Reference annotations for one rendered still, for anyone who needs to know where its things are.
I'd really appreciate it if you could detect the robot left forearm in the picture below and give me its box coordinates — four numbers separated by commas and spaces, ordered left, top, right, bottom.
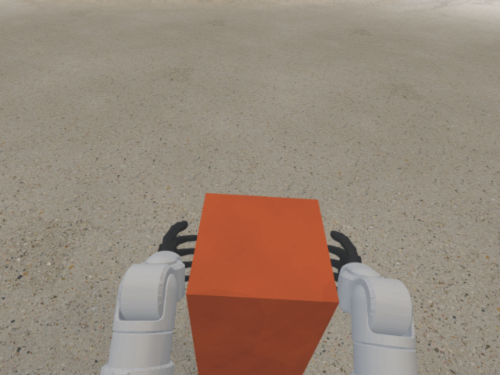
100, 251, 185, 375

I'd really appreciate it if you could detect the carton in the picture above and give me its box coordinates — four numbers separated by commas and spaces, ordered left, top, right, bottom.
186, 193, 339, 375

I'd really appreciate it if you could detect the left robot hand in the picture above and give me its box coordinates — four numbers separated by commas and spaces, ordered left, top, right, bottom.
158, 221, 198, 282

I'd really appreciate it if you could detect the right robot hand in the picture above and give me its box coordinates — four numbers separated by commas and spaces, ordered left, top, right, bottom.
327, 230, 362, 291

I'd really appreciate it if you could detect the robot right forearm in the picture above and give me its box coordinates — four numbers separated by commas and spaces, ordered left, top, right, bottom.
337, 262, 419, 375

